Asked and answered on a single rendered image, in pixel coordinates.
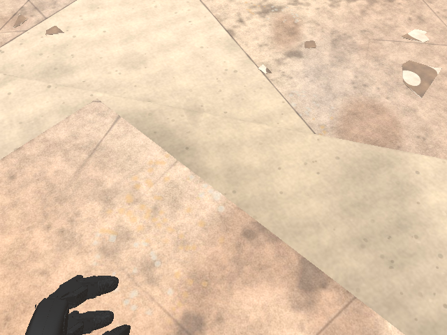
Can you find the robot left hand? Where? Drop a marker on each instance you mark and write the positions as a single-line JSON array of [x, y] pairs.
[[52, 316]]

